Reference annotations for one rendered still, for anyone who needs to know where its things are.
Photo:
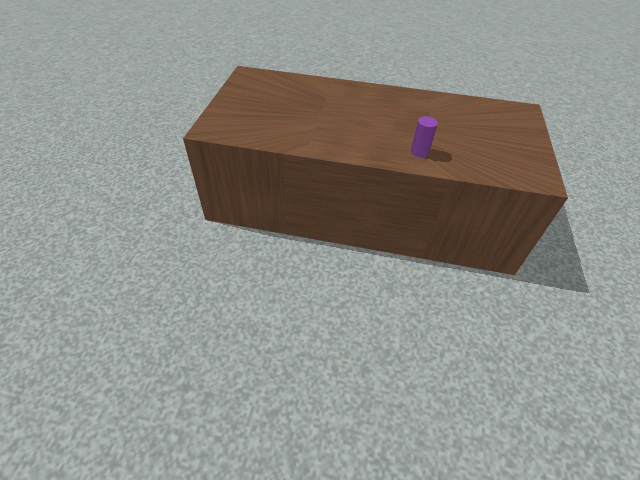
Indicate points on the can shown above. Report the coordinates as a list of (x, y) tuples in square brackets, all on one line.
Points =
[(424, 135)]

